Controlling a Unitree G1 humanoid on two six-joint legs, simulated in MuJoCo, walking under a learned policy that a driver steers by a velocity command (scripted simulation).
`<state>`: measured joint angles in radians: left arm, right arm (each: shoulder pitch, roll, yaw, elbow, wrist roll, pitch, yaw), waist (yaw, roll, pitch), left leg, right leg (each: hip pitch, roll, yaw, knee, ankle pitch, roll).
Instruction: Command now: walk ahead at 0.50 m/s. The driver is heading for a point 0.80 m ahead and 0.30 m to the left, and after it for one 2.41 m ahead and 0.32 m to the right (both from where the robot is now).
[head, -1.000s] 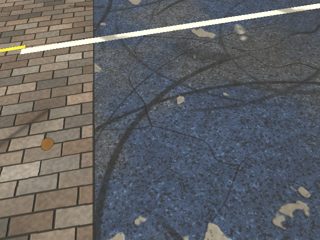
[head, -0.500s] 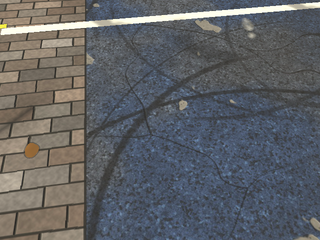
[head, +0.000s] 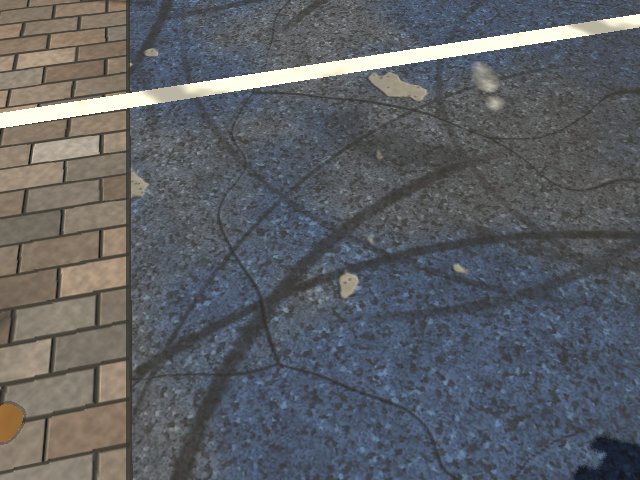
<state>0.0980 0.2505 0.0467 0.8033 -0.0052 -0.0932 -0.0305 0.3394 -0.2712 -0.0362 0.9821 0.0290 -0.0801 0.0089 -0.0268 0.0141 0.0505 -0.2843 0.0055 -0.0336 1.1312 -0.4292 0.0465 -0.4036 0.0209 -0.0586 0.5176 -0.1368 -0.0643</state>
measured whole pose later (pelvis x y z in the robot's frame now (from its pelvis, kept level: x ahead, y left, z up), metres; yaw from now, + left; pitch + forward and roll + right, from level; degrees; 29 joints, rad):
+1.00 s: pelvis +0.58 +0.10 +0.00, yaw +27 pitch +2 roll -1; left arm 0.05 0.27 0.05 0.72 0.01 -0.13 -0.01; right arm 0.37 -0.30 -0.07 0.80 0.03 -0.03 -0.02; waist -0.06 0.03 0.01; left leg -0.22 -0.09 -0.19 0.93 -0.49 0.04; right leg -0.44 0.04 0.00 0.53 -0.13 -0.02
